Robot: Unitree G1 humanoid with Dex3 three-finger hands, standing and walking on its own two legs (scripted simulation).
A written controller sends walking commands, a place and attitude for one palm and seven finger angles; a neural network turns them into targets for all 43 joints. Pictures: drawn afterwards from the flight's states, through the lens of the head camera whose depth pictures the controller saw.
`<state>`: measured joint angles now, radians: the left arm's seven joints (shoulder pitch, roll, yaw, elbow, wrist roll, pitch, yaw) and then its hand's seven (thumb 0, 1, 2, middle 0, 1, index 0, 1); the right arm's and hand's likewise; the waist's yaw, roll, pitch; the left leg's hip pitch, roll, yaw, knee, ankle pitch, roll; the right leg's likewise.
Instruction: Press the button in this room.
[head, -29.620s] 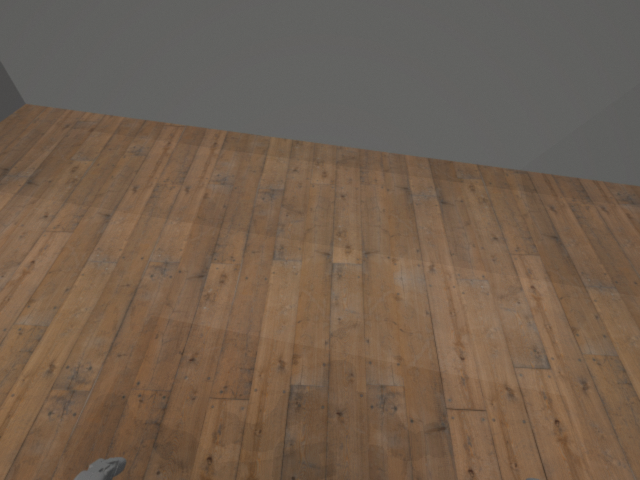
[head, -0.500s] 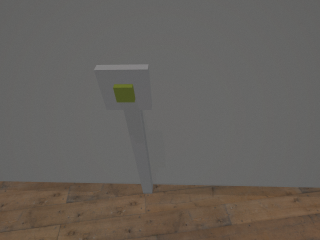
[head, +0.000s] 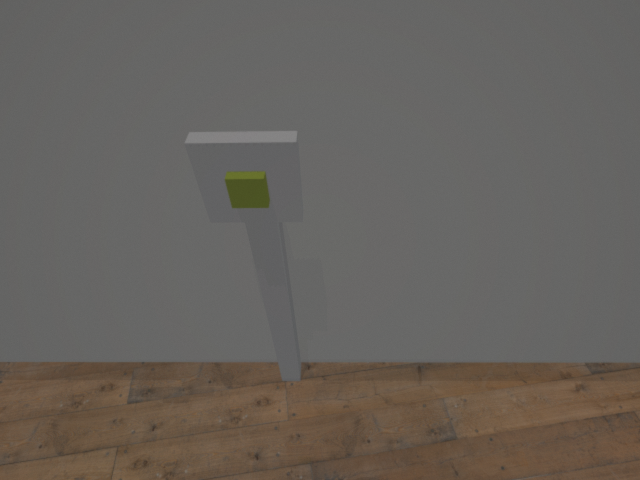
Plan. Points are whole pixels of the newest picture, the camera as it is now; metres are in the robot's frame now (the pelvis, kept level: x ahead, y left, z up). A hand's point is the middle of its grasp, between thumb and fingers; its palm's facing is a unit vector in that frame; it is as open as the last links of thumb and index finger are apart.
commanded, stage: come to a stop and stand still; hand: left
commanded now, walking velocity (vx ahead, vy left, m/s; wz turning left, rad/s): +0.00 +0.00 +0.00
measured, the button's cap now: (248, 188) +0.52 +0.14 +0.08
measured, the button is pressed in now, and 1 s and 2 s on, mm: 0 0 0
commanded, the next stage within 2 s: look again from close up in 1.14 s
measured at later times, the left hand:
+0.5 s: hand out of the picture +0.04 +0.14 -0.17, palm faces +0.02 -0.98 -0.20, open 7.3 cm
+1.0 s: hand out of the picture +0.05 +0.12 -0.17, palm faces +0.04 -0.98 -0.20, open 7.3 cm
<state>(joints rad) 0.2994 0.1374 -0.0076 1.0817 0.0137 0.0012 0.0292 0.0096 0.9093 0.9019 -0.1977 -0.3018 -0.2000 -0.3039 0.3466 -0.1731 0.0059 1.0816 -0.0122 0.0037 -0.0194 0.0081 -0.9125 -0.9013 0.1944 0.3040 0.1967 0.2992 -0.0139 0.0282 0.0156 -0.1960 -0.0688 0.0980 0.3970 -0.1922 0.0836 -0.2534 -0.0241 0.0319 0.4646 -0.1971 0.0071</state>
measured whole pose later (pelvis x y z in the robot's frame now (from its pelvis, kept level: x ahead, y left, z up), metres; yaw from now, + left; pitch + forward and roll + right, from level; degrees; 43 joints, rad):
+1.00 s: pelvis +0.05 -0.05 +0.00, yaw +0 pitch -1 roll +1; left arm 0.30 0.14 -0.01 1.12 0.00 -0.02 0.04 0.01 0.92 0.90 -0.20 -0.30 -0.20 -0.30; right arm 0.30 -0.14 0.02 1.14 -0.01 -0.02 -0.04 0.01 -0.91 -0.90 0.19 0.30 0.20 0.30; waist 0.00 0.01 0.02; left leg -0.11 0.01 0.06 0.39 -0.26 0.00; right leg -0.15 0.06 -0.01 0.41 -0.25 -0.06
